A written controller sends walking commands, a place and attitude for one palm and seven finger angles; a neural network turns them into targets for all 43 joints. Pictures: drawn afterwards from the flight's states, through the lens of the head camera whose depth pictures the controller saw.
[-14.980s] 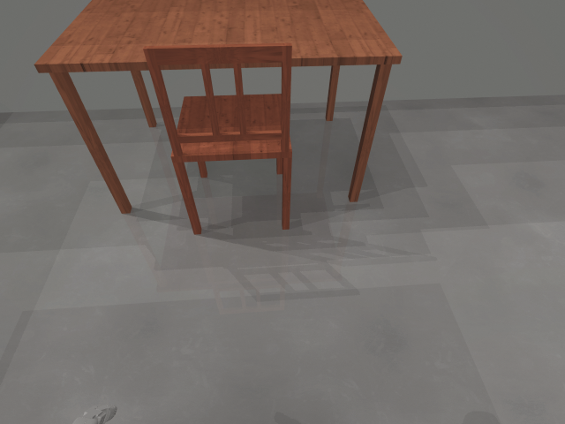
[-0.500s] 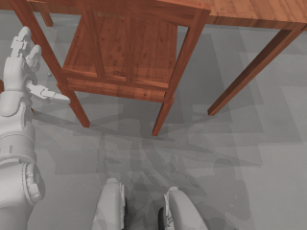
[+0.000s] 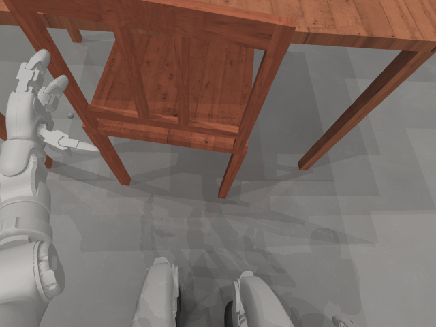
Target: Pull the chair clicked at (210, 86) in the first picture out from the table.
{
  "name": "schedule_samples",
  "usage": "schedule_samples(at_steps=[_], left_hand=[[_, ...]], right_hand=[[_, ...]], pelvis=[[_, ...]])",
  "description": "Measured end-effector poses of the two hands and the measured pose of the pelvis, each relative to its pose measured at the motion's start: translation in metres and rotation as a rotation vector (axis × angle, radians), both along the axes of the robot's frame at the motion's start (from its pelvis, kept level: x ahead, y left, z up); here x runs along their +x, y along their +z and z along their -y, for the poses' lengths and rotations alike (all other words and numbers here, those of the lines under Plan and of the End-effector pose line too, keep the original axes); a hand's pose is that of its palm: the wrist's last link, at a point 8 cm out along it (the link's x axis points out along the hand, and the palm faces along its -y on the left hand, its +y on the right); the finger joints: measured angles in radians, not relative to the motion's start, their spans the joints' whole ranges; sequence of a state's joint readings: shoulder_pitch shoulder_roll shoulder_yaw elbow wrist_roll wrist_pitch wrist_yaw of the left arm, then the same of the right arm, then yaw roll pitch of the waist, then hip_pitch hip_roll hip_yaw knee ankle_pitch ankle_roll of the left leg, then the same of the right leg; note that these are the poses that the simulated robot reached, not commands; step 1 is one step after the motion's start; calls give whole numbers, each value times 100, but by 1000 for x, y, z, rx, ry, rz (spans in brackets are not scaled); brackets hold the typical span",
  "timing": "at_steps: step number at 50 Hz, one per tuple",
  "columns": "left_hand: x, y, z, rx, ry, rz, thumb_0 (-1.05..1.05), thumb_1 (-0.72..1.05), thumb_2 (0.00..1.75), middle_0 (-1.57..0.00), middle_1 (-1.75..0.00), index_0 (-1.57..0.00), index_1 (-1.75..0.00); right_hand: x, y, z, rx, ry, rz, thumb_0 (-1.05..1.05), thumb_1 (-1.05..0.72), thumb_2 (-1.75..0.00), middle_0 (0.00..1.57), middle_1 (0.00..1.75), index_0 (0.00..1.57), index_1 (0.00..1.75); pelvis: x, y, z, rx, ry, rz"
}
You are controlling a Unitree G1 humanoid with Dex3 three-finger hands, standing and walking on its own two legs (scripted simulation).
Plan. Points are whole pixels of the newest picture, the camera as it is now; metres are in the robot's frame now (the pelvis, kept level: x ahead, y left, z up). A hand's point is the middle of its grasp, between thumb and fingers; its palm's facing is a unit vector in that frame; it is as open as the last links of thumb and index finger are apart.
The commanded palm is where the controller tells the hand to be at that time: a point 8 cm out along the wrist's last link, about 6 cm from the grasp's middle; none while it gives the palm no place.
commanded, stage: hook a spindle and tug to test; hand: left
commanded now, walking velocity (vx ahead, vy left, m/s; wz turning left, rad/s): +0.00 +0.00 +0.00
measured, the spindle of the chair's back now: (134, 79) +0.56 +0.16 +0.02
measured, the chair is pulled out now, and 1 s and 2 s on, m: -0.05 -0.05 -0.05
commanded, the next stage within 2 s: open the thumb and straighten the fingers in 1.26 s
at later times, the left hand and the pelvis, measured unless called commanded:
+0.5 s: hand (75, 117) +0.46 +0.24 +0.04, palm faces +0.04 -1.00 -0.06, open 7.9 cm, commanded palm +0.44 +0.27 +0.03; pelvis +0.00 +0.00 +0.00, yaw -1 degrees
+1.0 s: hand (71, 128) +0.44 +0.25 +0.04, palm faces +0.04 -1.00 -0.05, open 4.4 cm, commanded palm +0.42 +0.28 +0.03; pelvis +0.00 +0.01 +0.00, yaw -1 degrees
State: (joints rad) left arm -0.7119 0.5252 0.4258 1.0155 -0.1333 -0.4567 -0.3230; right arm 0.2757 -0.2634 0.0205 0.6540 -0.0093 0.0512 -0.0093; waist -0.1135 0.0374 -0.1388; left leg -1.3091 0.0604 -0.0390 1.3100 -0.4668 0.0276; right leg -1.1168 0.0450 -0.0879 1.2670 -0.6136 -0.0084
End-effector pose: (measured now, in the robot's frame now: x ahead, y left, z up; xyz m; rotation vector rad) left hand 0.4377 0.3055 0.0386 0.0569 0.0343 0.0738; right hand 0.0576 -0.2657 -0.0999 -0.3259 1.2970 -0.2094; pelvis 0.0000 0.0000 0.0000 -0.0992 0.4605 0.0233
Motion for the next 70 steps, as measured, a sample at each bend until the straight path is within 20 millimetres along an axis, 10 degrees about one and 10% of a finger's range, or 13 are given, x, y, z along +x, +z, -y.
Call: schedule_samples(at_steps=[10,23,39,70], left_hand=[[6,2,17,-16,-65,4,-1,-43,33,-30,-82,-27,-80],[-4,3,10,-1,-26,5,0,15,58,-48,-136,-47,-136],[-5,2,17,-13,-50,9,1,82,87,-50,-145,-50,-144],[-33,-2,6,-11,-43,1,2,89,90,-51,-145,-50,-145]], right_hand=[[8,2,1,4,-17,29,0,-91,-90,20,30,20,30],[1,1,-7,33,-29,36,1,-91,-90,20,30,20,30],[-9,2,-7,15,-36,38,1,-91,-90,20,30,20,30],[26,9,-14,19,17,125,1,-91,-90,20,30,20,30]], pelvis=[[4,2,0,3,-6,3],[4,3,-2,10,-16,11],[-4,2,-6,6,-17,14],[1,6,-9,5,-7,31]])
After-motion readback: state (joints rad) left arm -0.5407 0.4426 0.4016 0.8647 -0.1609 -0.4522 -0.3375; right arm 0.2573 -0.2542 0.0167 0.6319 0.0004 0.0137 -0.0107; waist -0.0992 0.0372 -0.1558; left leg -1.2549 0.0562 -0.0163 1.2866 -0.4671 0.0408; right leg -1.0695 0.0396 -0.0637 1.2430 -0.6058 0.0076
